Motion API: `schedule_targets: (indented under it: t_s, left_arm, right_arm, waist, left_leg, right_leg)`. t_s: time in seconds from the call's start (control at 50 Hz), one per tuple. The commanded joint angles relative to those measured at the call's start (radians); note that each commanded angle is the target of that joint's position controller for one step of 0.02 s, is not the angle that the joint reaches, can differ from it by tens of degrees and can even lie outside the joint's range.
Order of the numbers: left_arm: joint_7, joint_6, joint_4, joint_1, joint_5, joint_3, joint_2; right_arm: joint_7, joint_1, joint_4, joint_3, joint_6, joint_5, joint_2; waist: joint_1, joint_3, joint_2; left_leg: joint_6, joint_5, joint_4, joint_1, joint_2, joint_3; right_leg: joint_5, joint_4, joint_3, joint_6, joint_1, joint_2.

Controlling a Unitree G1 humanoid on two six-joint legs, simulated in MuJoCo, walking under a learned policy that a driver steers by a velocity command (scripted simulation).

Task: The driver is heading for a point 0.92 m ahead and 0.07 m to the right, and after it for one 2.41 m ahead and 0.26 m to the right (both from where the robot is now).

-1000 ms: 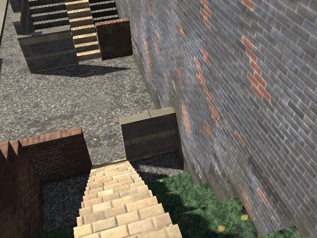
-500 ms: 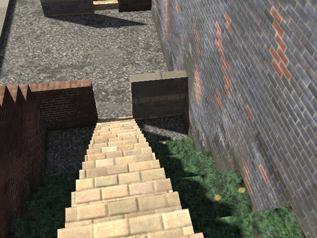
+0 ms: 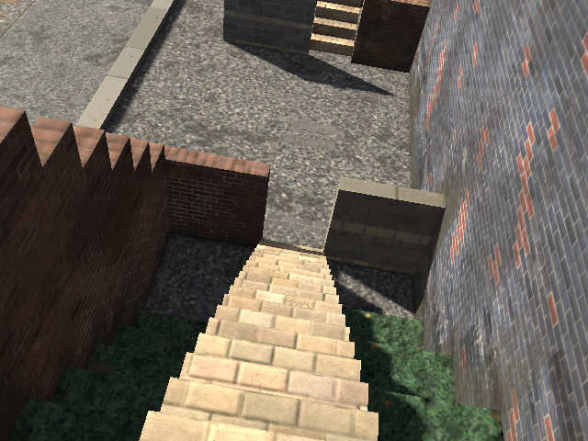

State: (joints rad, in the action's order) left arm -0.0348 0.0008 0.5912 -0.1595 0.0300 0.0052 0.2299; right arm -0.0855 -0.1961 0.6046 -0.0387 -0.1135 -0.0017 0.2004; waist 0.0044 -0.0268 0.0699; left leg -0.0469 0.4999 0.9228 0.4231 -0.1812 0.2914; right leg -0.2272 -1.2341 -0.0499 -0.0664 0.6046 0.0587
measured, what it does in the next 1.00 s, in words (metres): goes down: right foot, then left foot 0.21 m lower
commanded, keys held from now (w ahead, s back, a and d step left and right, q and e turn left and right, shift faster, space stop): w+q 0.08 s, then w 0.60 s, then w+e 0.32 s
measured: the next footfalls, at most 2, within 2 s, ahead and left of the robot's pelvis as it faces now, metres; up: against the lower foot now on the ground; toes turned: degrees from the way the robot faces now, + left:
right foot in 0.04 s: -0.01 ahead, -0.15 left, +0.00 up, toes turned +6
left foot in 0.50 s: +0.22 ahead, +0.22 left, -0.21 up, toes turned +4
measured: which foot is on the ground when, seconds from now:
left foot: down 0.00-0.06, up 0.08-0.48, down 0.50-0.98, up 1.00-1.00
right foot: up 0.00-0.02, down 0.04-0.48, up 0.50-0.98, down 1.00-1.00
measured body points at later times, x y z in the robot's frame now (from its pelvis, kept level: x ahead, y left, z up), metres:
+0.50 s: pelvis +0.16 +0.08 -0.14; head +0.16 +0.07 +0.31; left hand +0.07 +0.36 -0.26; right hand +0.30 -0.16 -0.26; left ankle +0.21 +0.21 -0.87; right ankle -0.01 -0.13 -0.62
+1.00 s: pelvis +0.39 +0.05 -0.34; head +0.36 +0.03 +0.10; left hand +0.47 +0.31 -0.46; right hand +0.37 -0.18 -0.50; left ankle +0.21 +0.21 -0.85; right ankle +0.42 -0.07 -1.08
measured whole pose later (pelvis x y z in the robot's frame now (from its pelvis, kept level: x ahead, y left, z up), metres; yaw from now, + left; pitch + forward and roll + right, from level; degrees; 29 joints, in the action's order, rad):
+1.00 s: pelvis +0.39 +0.05 -0.34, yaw +2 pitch -1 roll +5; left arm -0.07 0.01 0.82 -0.28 -0.03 -0.07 0.23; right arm -0.05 -0.46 0.97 0.02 0.02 -0.01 0.17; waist 0.00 -0.06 0.04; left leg 0.03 0.82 1.63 0.34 0.05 -0.01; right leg 0.27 -0.62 -0.11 0.08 0.34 -0.05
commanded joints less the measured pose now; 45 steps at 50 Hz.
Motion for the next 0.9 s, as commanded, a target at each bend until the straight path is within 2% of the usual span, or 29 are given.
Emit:
schedule_targets:
  t_s: [0.02,0.04,0.06,0.08,0.1,0.14,0.2,0.22,0.26,0.3,0.32,0.36,0.4,0.44,0.46,0.48,0.5,0.52,0.54,0.56,0.58,0.6,0.62,0.64,0.66,0.72,0.76,0.82,0.9]
  left_arm:
    - [-0.014,-0.037,-0.099,0.055,0.014,-0.020,0.109]
    - [-0.024,-0.042,-0.057,-0.025,0.010,-0.022,0.106]
    - [-0.033,-0.053,-0.014,-0.157,0.032,-0.030,0.146]
    - [-0.038,-0.049,0.020,-0.232,0.034,-0.050,0.204]
    - [-0.030,-0.046,0.000,-0.237,0.015,-0.047,0.175]
    - [-0.042,-0.052,0.053,-0.280,0.009,-0.072,0.228]
    - [-0.022,-0.068,0.065,-0.155,-0.019,-0.032,0.162]
    - [-0.006,-0.072,0.101,-0.262,-0.045,-0.052,0.177]
    - [0.015,-0.079,0.118,-0.345,-0.036,-0.035,0.159]
    - [0.048,-0.076,0.118,-0.303,-0.034,-0.029,0.147]
    - [0.057,-0.069,0.123,-0.271,-0.032,-0.031,0.168]
    - [0.060,-0.060,0.155,-0.246,-0.042,-0.051,0.216]
    - [0.063,-0.062,0.155,-0.193,-0.060,-0.055,0.209]
    - [0.051,-0.051,0.156,-0.077,-0.057,-0.064,0.201]
    - [0.054,-0.050,0.176,-0.069,-0.072,-0.077,0.184]
    - [0.077,-0.047,0.166,-0.026,-0.094,-0.093,0.171]
    - [0.086,-0.053,0.169,-0.103,-0.045,-0.060,0.029]
    - [0.062,-0.067,0.179,-0.366,-0.067,-0.047,-0.048]
    - [0.048,-0.074,0.191,-0.416,-0.077,-0.043,-0.021]
    - [0.042,-0.080,0.203,-0.402,-0.110,-0.058,0.024]
    - [0.055,-0.065,0.181,-0.353,-0.129,-0.060,0.036]
    - [0.069,-0.030,0.149,-0.263,-0.121,-0.053,0.039]
    - [0.076,-0.001,0.100,-0.152,-0.093,-0.043,0.030]
    - [0.078,0.023,0.090,-0.155,-0.068,-0.040,0.004]
    - [0.075,0.029,0.100,-0.196,-0.073,-0.042,0.007]
    - [0.035,0.017,0.060,-0.055,-0.076,-0.062,0.051]
    - [0.014,0.028,0.040,-0.014,-0.046,-0.056,0.021]
    - [-0.008,0.029,0.054,0.023,-0.057,-0.062,0.000]
    - [-0.030,0.035,0.120,-0.015,-0.072,-0.074,0.012]
  right_arm:
    - [-0.001,0.208,-0.177,0.034,0.021,0.009,0.111]
    - [0.002,0.207,-0.160,0.025,0.022,0.006,0.098]
    - [0.005,0.227,-0.187,0.018,0.025,-0.001,0.051]
    - [0.012,0.150,-0.189,0.012,0.037,-0.021,-0.009]
    - [0.031,0.077,-0.157,0.041,0.073,-0.020,0.056]
    - [0.021,0.277,-0.195,0.050,0.100,-0.094,0.084]
    - [0.039,0.190,-0.134,0.045,0.059,-0.051,0.055]
    - [0.058,0.194,-0.097,0.080,0.048,-0.073,0.129]
    - [0.088,0.266,-0.117,0.071,0.054,-0.065,0.059]
    - [0.121,0.236,-0.115,0.070,0.080,-0.023,0.080]
    - [0.140,0.241,-0.121,0.059,0.093,0.007,0.038]
    - [0.152,0.167,-0.075,0.078,0.103,0.007,0.052]
    - [0.135,0.030,-0.018,0.106,0.088,-0.022,0.094]
    - [0.113,-0.324,0.122,0.160,0.076,-0.009,0.198]
    - [0.112,-0.479,0.199,0.182,0.080,0.020,0.256]
    - [0.112,-0.666,0.256,0.171,0.097,0.022,0.210]
    - [0.120,-0.643,0.314,0.107,0.119,0.014,0.088]
    - [0.127,-0.525,0.281,0.063,0.129,0.039,0.087]
    - [0.130,-0.491,0.280,0.076,0.123,0.029,0.100]
    - [0.139,-0.499,0.304,0.062,0.136,0.034,0.033]
    - [0.145,-0.423,0.302,0.064,0.151,0.028,0.063]
    - [0.135,-0.337,0.281,0.069,0.159,0.037,0.110]
    - [0.111,-0.282,0.281,0.035,0.173,0.052,0.052]
    - [0.094,-0.258,0.290,0.020,0.177,0.059,0.029]
    - [0.083,-0.265,0.306,0.020,0.185,0.066,0.057]
    - [0.054,-0.416,0.342,0.016,0.201,0.019,0.021]
    - [0.017,-0.405,0.327,0.019,0.186,0.013,0.027]
    - [0.013,-0.386,0.315,0.040,0.160,0.015,0.071]
    - [0.010,-0.398,0.337,0.063,0.134,-0.012,0.066]
  waist:
    - [-0.036,-0.095,-0.301]
    - [-0.069,-0.101,-0.280]
    - [-0.102,-0.136,-0.108]
    - [-0.066,-0.179,0.145]
    - [-0.036,-0.122,0.162]
    - [-0.071,0.011,0.055]
    - [0.011,0.043,-0.008]
    - [-0.039,0.092,-0.020]
    - [-0.084,0.128,-0.018]
    - [-0.047,0.163,-0.063]
    - [-0.039,0.109,-0.047]
    - [-0.024,0.039,0.061]
    - [0.037,0.056,0.149]
    - [0.189,-0.051,0.231]
    - [0.246,-0.090,0.147]
    - [0.340,0.016,0.002]
    - [0.263,0.146,-0.305]
    - [0.013,0.061,-0.448]
    - [-0.005,-0.029,-0.377]
    - [-0.013,-0.069,-0.222]
    - [-0.061,-0.085,-0.206]
    - [-0.088,-0.001,-0.182]
    - [-0.089,0.040,-0.141]
    - [-0.123,0.026,-0.133]
    - [-0.133,0.021,-0.192]
    - [-0.032,0.080,-0.270]
    - [-0.014,0.084,-0.219]
    - [0.016,0.095,-0.219]
    - [0.058,0.161,-0.173]
  left_leg:
    - [-0.145,-0.672,-0.195,-0.084,0.157,0.279]
    - [-0.134,-0.575,-0.127,-0.049,0.141,0.268]
    - [-0.066,-0.487,0.085,0.084,0.033,0.201]
    - [-0.007,0.032,0.320,0.381,-0.080,0.160]
    - [0.020,0.245,0.392,0.617,-0.061,0.200]
    - [0.041,0.104,0.416,0.763,0.052,0.130]
    - [0.050,-0.081,0.369,0.527,0.115,0.037]
    - [0.044,-0.266,0.322,0.694,0.113,0.062]
    - [0.025,-0.442,0.256,0.742,0.099,0.026]
    - [0.007,-0.804,-0.003,0.539,0.091,-0.013]
    - [0.007,-0.988,-0.123,0.220,0.085,-0.144]
    - [0.012,-1.110,-0.117,-0.115,0.070,-0.245]
    - [0.022,-1.010,-0.146,-0.141,0.111,-0.255]
    - [-0.002,-0.996,-0.228,-0.265,0.243,-0.224]
    - [-0.029,-0.987,-0.350,-0.427,0.245,-0.282]
    - [-0.121,-0.923,-0.676,-0.524,0.334,-0.157]
    - [-0.086,-1.113,-0.626,-0.543,0.301,-0.190]
    - [-0.120,-1.590,-0.233,-0.596,0.355,-0.061]
    - [-0.201,-1.467,-0.230,-0.588,0.440,0.023]
    - [-0.194,-0.991,-0.253,-0.486,0.456,0.032]
    - [-0.230,-0.685,-0.320,-0.350,0.520,0.185]
    - [-0.289,-0.611,-0.416,-0.134,0.587,0.310]
    - [-0.301,-0.608,-0.435,-0.003,0.571,0.323]
    - [-0.283,-0.602,-0.418,0.059,0.498,0.261]
    - [-0.262,-0.598,-0.398,0.096,0.471,0.236]
    - [-0.175,-0.355,-0.268,-0.110,0.407,0.173]
    - [-0.145,-0.161,-0.236,-0.010,0.350,0.041]
    - [-0.138,-0.031,-0.192,0.134,0.333,-0.061]
    - [-0.106,-0.092,0.010,-0.019,0.376,-0.078]
  right_leg:
    - [-0.106,0.294,0.001,0.008,-0.207,-0.013]
    - [-0.086,0.410,0.011,0.024,-0.309,-0.017]
    - [0.256,0.512,-0.103,0.102,-0.537,-0.073]
    - [0.655,0.513,-0.385,0.241,-0.782,-0.265]
    - [0.941,0.462,-0.509,0.350,-0.858,-0.387]
    - [0.466,0.610,-0.651,0.371,-0.689,-0.439]
    - [0.189,0.638,-0.473,0.280,-0.374,-0.354]
    - [-0.248,0.513,-0.430,0.247,-0.417,-0.309]
    - [-0.485,0.513,-0.384,0.190,-0.375,-0.279]
    - [-0.532,0.492,-0.260,0.184,-0.121,-0.240]
    - [-0.501,0.504,-0.157,0.162,0.026,-0.205]
    - [-0.446,0.441,-0.034,0.150,0.149,-0.172]
    - [-0.437,0.296,-0.010,0.119,0.071,-0.175]
    - [-0.192,-0.049,-0.036,0.084,-0.090,-0.180]
    - [0.086,-0.310,0.025,0.042,-0.114,-0.152]
    - [-0.047,-0.768,0.012,0.005,0.023,-0.042]
    - [-0.669,-1.063,-0.010,0.050,0.268,0.076]
    - [-0.568,-0.999,-0.213,0.083,0.435,0.086]
    - [-0.491,-0.908,-0.214,0.071,0.479,0.047]
    - [-0.225,-0.681,-0.277,0.131,0.492,0.003]
    - [-0.116,-0.572,-0.255,0.149,0.469,-0.041]
    - [-0.078,-0.462,-0.222,0.103,0.442,-0.064]
    - [-0.002,-0.323,-0.247,0.050,0.380,-0.086]
    - [0.068,-0.245,-0.189,0.023,0.273,-0.109]
    - [0.154,-0.256,-0.162,0.009,0.229,-0.117]
    - [0.427,-0.026,-0.238,0.071,0.416,-0.107]
    - [0.681,0.254,-0.191,0.062,0.211,-0.088]
    - [0.748,0.401,-0.108,0.044,-0.056,-0.062]
    - [0.607,0.475,-0.139,0.093,0.024,-0.092]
